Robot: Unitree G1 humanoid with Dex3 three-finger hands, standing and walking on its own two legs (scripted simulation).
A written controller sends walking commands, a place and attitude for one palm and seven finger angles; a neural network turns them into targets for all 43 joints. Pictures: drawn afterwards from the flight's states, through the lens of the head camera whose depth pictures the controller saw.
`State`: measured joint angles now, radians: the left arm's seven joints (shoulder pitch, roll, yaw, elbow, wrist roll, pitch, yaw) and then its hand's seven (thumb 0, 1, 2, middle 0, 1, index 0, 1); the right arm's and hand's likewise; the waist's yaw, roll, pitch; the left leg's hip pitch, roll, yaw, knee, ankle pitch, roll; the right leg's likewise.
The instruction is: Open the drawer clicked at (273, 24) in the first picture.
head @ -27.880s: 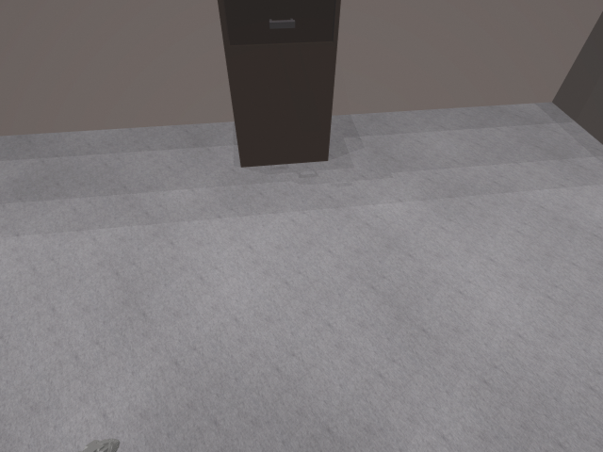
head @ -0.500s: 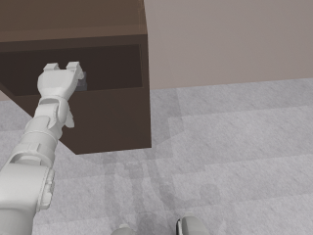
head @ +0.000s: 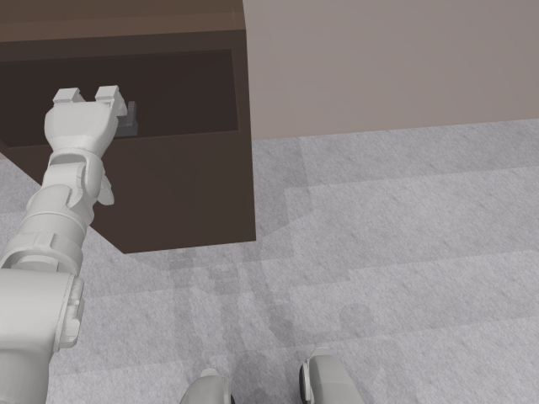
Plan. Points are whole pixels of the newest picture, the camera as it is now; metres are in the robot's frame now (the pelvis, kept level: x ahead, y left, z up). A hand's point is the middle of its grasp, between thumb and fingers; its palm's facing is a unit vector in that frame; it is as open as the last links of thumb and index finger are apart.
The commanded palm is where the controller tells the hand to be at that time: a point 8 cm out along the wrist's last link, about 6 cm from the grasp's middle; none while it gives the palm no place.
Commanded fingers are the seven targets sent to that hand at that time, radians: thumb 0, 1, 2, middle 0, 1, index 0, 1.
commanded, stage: lower the fingers behind the handle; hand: left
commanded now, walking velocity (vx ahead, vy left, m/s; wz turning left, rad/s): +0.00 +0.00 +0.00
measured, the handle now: (104, 118) +0.57 +0.24 +0.02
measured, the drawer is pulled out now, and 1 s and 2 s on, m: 0.00 0.00 0.00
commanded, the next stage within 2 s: lift the fingers back up to retry in 0.36 s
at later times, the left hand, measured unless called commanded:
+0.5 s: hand (99, 147) +0.50 +0.24 +0.03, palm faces -0.04 +0.02 -1.00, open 13.9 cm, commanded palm +0.48 +0.24 +0.06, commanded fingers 0.00 -0.50 0.30 -0.30 -1.20 -0.30 -1.20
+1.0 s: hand (82, 125) +0.51 +0.24 +0.08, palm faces -0.02 +0.01 -1.00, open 13.9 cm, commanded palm +0.48 +0.24 +0.13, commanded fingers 0.00 -0.50 0.30 -0.30 -1.20 -0.30 -1.20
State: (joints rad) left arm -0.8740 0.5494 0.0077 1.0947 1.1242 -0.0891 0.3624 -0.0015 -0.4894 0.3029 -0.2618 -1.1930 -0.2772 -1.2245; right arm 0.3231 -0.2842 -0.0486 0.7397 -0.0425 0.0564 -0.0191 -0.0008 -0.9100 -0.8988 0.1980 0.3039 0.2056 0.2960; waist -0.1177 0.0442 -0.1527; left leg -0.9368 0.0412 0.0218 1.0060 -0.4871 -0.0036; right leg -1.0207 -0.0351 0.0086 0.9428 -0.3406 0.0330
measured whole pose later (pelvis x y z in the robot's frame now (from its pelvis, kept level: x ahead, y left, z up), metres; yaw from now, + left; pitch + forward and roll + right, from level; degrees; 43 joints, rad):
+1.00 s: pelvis +0.02 +0.01 +0.03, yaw +0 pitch +19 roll -1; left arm -0.84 0.53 -0.02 1.04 1.08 -0.05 0.30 0.00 -0.49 0.30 -0.31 -1.20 -0.31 -1.19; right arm 0.34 -0.28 -0.05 0.75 -0.02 0.07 -0.02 0.00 -0.91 -0.90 0.20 0.30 0.21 0.30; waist -0.10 0.06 -0.12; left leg -0.73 0.04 0.02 0.83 -0.44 0.00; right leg -0.80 -0.03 0.00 0.76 -0.29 0.04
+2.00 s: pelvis +0.02 +0.00 +0.04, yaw +0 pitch +17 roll +0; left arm -0.82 0.51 -0.02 1.03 1.11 -0.07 0.29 0.00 -0.49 0.30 -0.32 -1.20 -0.32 -1.20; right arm 0.32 -0.27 -0.06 0.73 -0.02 0.06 -0.03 0.00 -0.91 -0.90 0.20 0.30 0.21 0.30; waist -0.09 0.05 -0.10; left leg -0.65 0.04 0.02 0.76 -0.41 -0.01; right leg -0.73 -0.03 0.00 0.72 -0.28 0.03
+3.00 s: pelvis +0.03 +0.01 +0.04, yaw +0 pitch +19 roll -1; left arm -0.83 0.55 0.00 1.03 1.09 -0.09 0.25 0.00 -0.49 0.30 -0.32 -1.21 -0.32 -1.20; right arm 0.34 -0.26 -0.05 0.74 -0.02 0.08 -0.02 0.00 -0.91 -0.90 0.20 0.30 0.21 0.30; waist -0.09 0.06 -0.12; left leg -0.68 0.04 0.02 0.78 -0.43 0.00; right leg -0.76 -0.03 0.01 0.72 -0.29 0.04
